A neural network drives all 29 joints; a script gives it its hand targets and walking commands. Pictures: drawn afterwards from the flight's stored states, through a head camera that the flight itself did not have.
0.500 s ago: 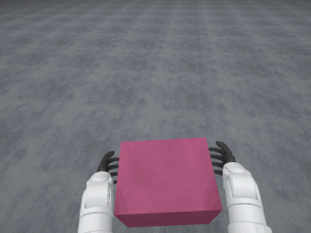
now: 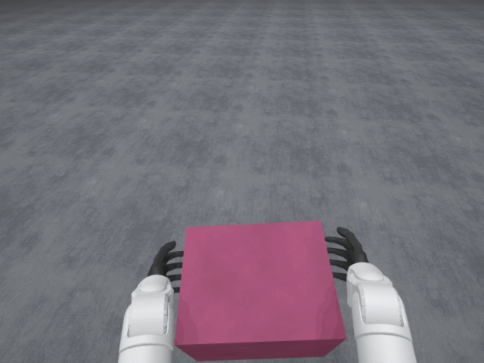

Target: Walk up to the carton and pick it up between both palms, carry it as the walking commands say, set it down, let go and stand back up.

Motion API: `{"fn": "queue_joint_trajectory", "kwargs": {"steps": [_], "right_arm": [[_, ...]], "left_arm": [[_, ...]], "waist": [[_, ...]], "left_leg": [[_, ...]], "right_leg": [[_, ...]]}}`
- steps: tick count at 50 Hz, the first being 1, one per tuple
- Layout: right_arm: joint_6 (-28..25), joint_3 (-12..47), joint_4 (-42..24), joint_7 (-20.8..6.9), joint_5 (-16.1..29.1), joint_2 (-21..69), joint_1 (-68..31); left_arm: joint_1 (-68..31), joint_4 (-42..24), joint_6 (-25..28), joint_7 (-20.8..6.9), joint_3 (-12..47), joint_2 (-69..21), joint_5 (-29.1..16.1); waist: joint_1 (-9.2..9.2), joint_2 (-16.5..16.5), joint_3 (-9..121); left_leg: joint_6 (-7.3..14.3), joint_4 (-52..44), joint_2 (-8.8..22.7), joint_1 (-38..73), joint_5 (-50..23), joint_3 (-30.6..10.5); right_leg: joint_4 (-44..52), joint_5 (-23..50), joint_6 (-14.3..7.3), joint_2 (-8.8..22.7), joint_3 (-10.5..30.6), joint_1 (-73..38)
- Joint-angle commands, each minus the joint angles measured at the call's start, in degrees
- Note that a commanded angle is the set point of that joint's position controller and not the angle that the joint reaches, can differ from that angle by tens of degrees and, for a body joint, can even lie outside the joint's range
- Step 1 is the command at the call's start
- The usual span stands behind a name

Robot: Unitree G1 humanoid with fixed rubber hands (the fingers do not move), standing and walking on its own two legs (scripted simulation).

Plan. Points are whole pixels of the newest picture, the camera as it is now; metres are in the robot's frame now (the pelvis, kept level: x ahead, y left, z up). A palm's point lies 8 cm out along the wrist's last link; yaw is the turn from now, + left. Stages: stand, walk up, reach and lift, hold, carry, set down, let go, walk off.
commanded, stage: hold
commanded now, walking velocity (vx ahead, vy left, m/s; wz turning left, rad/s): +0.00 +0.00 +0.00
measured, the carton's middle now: (256, 293) +0.30 +0.00 -0.04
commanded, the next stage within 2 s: carry in 0.54 s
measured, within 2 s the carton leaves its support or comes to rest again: neither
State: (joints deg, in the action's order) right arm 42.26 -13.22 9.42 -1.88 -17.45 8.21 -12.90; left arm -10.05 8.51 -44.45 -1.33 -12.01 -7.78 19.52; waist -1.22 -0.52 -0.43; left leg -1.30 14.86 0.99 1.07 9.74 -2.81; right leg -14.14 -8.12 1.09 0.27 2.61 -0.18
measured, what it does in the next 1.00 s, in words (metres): lifts its left foot, turning right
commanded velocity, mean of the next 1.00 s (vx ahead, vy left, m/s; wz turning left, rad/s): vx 0.00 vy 0.00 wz -0.50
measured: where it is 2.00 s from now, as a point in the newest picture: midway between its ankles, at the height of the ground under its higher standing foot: outside the picture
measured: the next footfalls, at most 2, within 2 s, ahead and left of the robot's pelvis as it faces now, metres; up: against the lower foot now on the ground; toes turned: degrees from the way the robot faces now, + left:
left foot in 1.22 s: +0.08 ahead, +0.07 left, +0.00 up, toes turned -24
right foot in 1.58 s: +0.08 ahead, -0.21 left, +0.00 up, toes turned -52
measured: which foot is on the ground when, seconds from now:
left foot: down 0.00-0.86, up 0.88-1.00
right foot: down 0.00-1.00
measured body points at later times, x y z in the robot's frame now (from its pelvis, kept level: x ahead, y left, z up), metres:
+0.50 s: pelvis -0.01 +0.00 +0.00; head -0.06 +0.01 +0.45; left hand +0.28 +0.17 +0.03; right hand +0.29 -0.17 +0.05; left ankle -0.01 +0.14 -0.75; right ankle +0.00 -0.13 -0.75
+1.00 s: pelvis +0.00 -0.04 -0.03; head +0.07 -0.06 +0.42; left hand +0.40 +0.01 +0.04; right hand +0.34 -0.31 +0.06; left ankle +0.00 +0.11 -0.71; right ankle +0.00 -0.12 -0.75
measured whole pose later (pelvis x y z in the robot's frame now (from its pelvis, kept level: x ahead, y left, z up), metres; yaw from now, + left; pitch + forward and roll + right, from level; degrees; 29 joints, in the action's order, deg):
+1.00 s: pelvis +0.00 -0.04 -0.03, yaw -16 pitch +8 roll +2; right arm 61.3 -8.4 7.0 10.1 -3.4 -4.0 -37.7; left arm -32.0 1.8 -64.7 13.9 -9.4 -2.8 4.7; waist 0.2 -2.1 -0.1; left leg -6.6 55.2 2.6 -30.8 34.9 2.8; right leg -38.2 -16.7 -3.0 -2.4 1.9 29.7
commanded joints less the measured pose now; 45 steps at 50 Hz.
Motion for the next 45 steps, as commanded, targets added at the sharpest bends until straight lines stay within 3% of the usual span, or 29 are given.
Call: {"fn": "queue_joint_trajectory", "kwargs": {"steps": [1,8,9,12,15,16,20,21,23,24,25,26,27,28,29,30,32,33,34,35,36,37,38,40,41,42,43,44,45], "right_arm": [[-0.46,29.56,0.97,-14.05,14.34,48.95,-22.62],[-0.91,27.12,5.87,-14.68,12.84,49.74,-24.41],[-1.01,27.04,6.51,-14.88,12.60,50.60,-25.28],[-1.18,27.14,6.55,-15.14,12.83,51.18,-25.78],[-1.25,27.28,7.05,-15.36,12.81,51.77,-26.31],[-1.18,27.52,7.20,-15.54,13.21,51.62,-26.26],[-1.26,27.49,7.13,-15.91,13.05,51.57,-26.46],[-1.25,27.73,6.75,-16.02,13.35,52.28,-26.71],[-1.09,27.28,7.15,-16.03,13.18,51.59,-24.70],[-0.91,27.92,7.00,-15.93,13.57,51.73,-24.55],[-0.88,27.90,6.23,-15.79,13.25,51.91,-23.64],[-0.62,28.12,5.68,-15.75,13.56,51.65,-23.79],[-0.51,29.55,8.58,-14.95,15.43,52.79,-23.94],[-0.62,29.61,6.96,-14.63,15.34,51.46,-25.68],[-0.44,29.66,6.38,-14.45,15.36,51.18,-28.03],[-0.44,30.78,5.15,-14.09,16.00,50.74,-28.84],[0.79,35.82,0.90,-13.41,18.82,51.73,-26.28],[2.07,38.03,-0.97,-12.90,20.80,52.24,-28.11],[3.04,40.23,-2.72,-11.94,22.48,52.21,-30.76],[3.84,42.17,-5.44,-11.08,24.27,52.38,-35.69],[5.33,42.49,-6.46,-10.30,25.06,52.61,-34.05],[6.72,43.82,-9.35,-9.53,26.40,52.21,-35.22],[8.38,44.20,-10.61,-8.83,28.46,51.87,-38.94],[11.77,45.28,-11.22,-6.97,31.27,51.06,-45.35],[13.86,43.67,-7.92,-6.20,30.94,50.48,-39.53],[15.32,42.54,-7.60,-5.53,30.53,49.65,-38.82],[16.34,44.28,-6.99,-5.13,32.12,49.58,-44.61],[17.31,45.04,-7.97,-5.01,34.50,50.69,-51.24],[18.51,45.41,-11.68,-5.58,36.87,52.23,-55.22]], "left_arm": [[-30.04,-2.97,4.07,-13.91,29.18,-47.65,-17.26],[-35.99,-1.09,4.79,-15.09,28.40,-48.03,-16.91],[-37.74,-1.81,5.10,-15.09,28.29,-48.08,-17.18],[-38.49,-1.82,5.36,-15.64,29.08,-48.78,-17.48],[-37.78,0.33,5.17,-15.83,27.89,-48.76,-16.76],[-36.48,1.18,5.13,-15.93,28.51,-49.10,-17.12],[-37.64,0.94,4.94,-16.12,27.97,-49.71,-17.00],[-36.96,1.05,4.88,-16.10,27.70,-49.22,-16.87],[-37.24,-0.36,4.82,-16.23,28.65,-50.17,-17.32],[-35.53,0.33,4.59,-16.08,28.47,-49.82,-17.65],[-35.85,-0.92,4.44,-15.96,28.71,-49.91,-17.18],[-34.11,-0.39,4.27,-15.89,28.21,-49.58,-17.34],[-35.43,0.43,3.58,-15.41,32.01,-49.80,-18.97],[-38.18,-1.19,3.75,-15.32,32.20,-48.94,-19.85],[-42.00,-2.52,3.80,-15.29,33.13,-48.48,-20.59],[-42.93,-2.52,3.26,-15.16,33.80,-49.26,-20.95],[-41.76,-6.08,1.72,-14.88,37.86,-51.10,-23.94],[-44.62,-8.67,0.84,-14.63,40.39,-51.57,-26.73],[-48.28,-11.75,-0.13,-14.21,42.75,-49.85,-30.28],[-53.16,-14.02,-1.18,-13.85,44.37,-49.58,-33.05],[-50.69,-12.40,-3.18,-13.70,44.32,-50.12,-33.80],[-50.73,-13.75,-4.55,-13.76,45.60,-50.54,-35.83],[-54.32,-14.73,-5.89,-13.49,46.28,-50.02,-38.25],[-62.73,-18.20,-8.90,-12.14,47.84,-47.33,-42.44],[-58.83,-18.19,-10.91,-11.51,46.45,-46.75,-42.60],[-58.14,-15.90,-12.87,-10.96,45.43,-46.54,-42.95],[-62.89,-15.83,-14.05,-10.35,43.97,-42.85,-43.43],[-65.39,-14.83,-15.16,-9.53,43.79,-43.61,-43.48],[-63.89,-15.82,-16.10,-8.77,42.90,-45.63,-42.48]], "waist": [[0.63,-0.25,10.70],[-0.62,0.78,9.17],[0.10,0.12,9.32],[0.08,-0.43,10.58],[0.50,1.54,11.28],[0.23,0.20,10.34],[0.22,2.09,10.64],[0.98,0.27,11.00],[0.07,1.91,12.20],[0.02,1.15,10.96],[0.39,2.41,11.01],[0.99,0.24,11.75],[1.30,1.83,11.12],[1.17,-0.04,8.07],[0.62,1.85,3.11],[0.04,2.33,4.40],[-0.04,5.54,9.74],[-0.38,11.27,13.69],[0.41,13.28,18.82],[0.89,12.12,21.13],[0.94,9.85,22.03],[1.03,6.89,22.54],[0.88,6.54,23.05],[0.98,4.03,25.21],[1.60,0.60,26.27],[2.36,-6.47,26.85],[1.72,-15.96,26.22],[2.04,-17.10,28.17],[2.54,-16.49,28.76]], "left_leg": [[0.92,-1.59,-7.06,-2.02,-9.14,0.14],[1.24,-1.20,-7.00,-3.99,-3.69,0.86],[1.57,-1.09,-6.66,-4.77,-1.57,0.57],[1.31,-0.72,-6.89,-4.22,-3.15,1.22],[1.54,-0.90,-6.84,-5.71,-2.23,0.84],[1.37,-0.73,-6.77,-4.48,-3.74,0.88],[1.33,-0.97,-6.77,-5.47,-1.47,0.81],[1.63,-1.06,-6.66,-5.39,-2.49,0.76],[1.01,-0.76,-6.74,-3.22,-5.91,0.51],[1.22,-0.89,-6.70,-3.23,-5.98,0.38],[1.04,-0.76,-6.67,-3.49,-6.70,0.35],[1.27,-0.90,-6.58,-2.82,-7.49,0.24],[1.16,8.06,5.08,-9.85,1.90,2.89],[0.52,8.68,3.20,-14.26,14.82,2.15],[0.31,7.25,3.37,-19.02,24.42,1.57],[0.06,6.30,5.28,-17.38,24.38,-0.66],[2.06,5.68,11.88,-11.83,16.56,-6.89],[5.07,4.79,17.65,-8.46,11.16,-11.65],[8.48,6.05,22.57,-6.63,-1.10,-13.51],[10.41,9.96,23.97,-6.58,-9.71,-10.91],[10.54,13.52,23.00,-6.23,-17.40,-8.12],[9.64,16.64,21.98,-6.48,-22.54,-4.43],[7.92,20.12,19.75,-6.85,-24.96,1.00],[2.81,28.72,15.51,-6.97,-25.98,7.33],[0.28,32.36,11.94,-13.70,-15.90,9.12],[-2.57,38.65,7.87,-26.66,4.66,9.88],[-5.46,44.46,3.15,-40.63,28.02,9.95],[-4.96,43.40,2.18,-41.48,31.05,4.55],[-5.02,42.09,1.27,-39.67,30.74,4.60]], "right_leg": [[-0.25,12.12,0.25,-6.11,-0.30,-4.76],[0.02,5.58,-0.40,-5.96,-0.64,-2.01],[-0.26,3.49,-0.58,-6.06,-0.67,-1.59],[-0.27,4.56,-0.31,-6.04,-0.88,-1.22],[-0.78,5.28,-0.44,-5.66,-0.61,-2.97],[-0.42,5.21,-0.47,-5.94,-0.66,-1.74],[-0.59,3.89,-0.67,-6.00,-0.44,-2.14],[-0.58,4.85,-0.54,-6.00,-0.62,-2.56],[-0.39,7.22,-0.74,-6.17,-0.51,-2.10],[-0.30,7.99,-0.57,-6.07,-0.50,-2.49],[-0.47,8.83,-0.81,-5.97,0.01,-2.55],[-0.35,9.36,-0.40,-6.06,-0.35,-3.11],[-7.40,2.42,-2.01,6.31,0.97,9.74],[-5.91,-15.16,-2.16,4.59,3.50,17.24],[-5.96,-26.03,-2.07,3.49,4.33,24.64],[-7.83,-25.45,-1.42,3.68,5.29,26.95],[-19.29,-12.04,-0.24,1.64,2.42,32.81],[-31.58,-10.15,-0.08,-0.17,0.26,34.99],[-38.91,-16.09,0.00,-0.33,-1.34,35.05],[-38.36,-20.48,-0.40,1.08,-3.01,34.47],[-37.21,-20.45,-0.78,1.72,-2.95,34.88],[-35.21,-19.08,-1.64,1.80,-3.04,33.82],[-32.22,-15.98,-2.45,1.57,-3.86,31.61],[-18.23,0.24,-3.30,1.28,-3.64,26.08],[-15.53,12.41,-4.07,2.60,-0.90,18.23],[-14.31,30.55,-6.47,9.51,10.82,7.64],[-15.18,47.74,-8.99,17.43,23.78,-1.16],[-16.84,51.88,-12.38,17.27,26.56,-3.59],[-16.14,55.03,-13.40,15.75,29.10,-0.62]]}}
